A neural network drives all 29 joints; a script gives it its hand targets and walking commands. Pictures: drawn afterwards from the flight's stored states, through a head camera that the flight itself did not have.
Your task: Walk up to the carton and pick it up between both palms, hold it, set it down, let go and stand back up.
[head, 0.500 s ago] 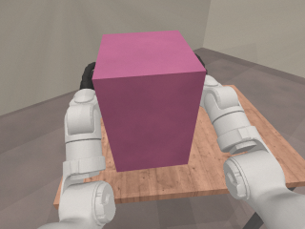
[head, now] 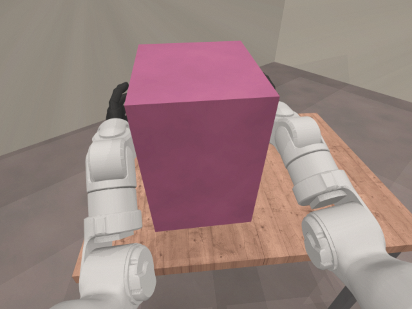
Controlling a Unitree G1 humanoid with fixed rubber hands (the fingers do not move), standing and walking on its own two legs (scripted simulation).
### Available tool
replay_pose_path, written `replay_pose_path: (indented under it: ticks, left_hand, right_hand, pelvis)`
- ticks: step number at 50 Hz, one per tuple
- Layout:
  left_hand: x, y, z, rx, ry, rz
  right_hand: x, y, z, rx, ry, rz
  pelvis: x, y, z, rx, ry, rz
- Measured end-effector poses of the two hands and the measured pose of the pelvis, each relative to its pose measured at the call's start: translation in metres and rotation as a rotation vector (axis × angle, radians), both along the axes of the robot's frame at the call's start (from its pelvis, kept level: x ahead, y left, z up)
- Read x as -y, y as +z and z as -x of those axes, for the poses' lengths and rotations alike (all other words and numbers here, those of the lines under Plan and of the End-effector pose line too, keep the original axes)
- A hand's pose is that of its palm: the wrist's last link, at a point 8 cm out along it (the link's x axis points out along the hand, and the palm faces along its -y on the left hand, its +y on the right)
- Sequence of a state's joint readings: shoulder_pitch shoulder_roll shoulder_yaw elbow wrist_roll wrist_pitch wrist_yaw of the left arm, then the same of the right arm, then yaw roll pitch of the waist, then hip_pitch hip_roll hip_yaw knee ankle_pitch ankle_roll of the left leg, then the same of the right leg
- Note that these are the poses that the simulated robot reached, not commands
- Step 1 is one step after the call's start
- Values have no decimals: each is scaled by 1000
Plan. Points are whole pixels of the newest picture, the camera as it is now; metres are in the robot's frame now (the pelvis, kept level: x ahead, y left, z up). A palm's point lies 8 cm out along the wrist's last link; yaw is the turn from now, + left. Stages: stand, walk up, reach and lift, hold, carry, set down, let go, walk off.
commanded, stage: hold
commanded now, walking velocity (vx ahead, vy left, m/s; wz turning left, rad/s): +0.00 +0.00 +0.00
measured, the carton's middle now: (197, 137) +0.35 +0.01 +0.22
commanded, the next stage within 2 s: set down in 1.92 s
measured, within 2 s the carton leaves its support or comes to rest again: neither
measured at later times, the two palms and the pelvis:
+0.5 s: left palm (121, 127) +0.37 +0.15 +0.24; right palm (268, 111) +0.38 -0.13 +0.25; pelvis +0.00 +0.00 +0.00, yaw +0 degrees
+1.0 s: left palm (119, 127) +0.36 +0.15 +0.24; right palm (269, 110) +0.37 -0.13 +0.26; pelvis +0.00 +0.00 +0.00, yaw +0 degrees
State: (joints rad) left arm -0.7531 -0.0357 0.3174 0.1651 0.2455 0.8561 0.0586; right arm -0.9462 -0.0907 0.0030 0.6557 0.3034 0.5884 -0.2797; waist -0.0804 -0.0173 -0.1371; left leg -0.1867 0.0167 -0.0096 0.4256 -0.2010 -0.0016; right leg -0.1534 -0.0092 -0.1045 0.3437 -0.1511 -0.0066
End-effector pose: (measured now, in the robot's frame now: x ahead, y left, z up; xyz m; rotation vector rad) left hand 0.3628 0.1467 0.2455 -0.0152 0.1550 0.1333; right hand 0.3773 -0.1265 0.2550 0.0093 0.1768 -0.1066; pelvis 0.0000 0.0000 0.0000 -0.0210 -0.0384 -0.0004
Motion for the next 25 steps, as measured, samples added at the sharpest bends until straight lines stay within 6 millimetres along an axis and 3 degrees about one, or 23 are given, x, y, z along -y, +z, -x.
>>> replay_pose_path:
  ticks: [12,25]
  left_hand:
    - [0,-2,3,0,-13,6]
    - [2,-8,-6,-11,-17,6]
  right_hand:
    - [1,3,5,0,-9,-2]
    - [2,-3,-3,-12,-15,-7]
  pelvis:
    - [0,0,3,4,0,0]
    - [0,0,0,0,0,0]
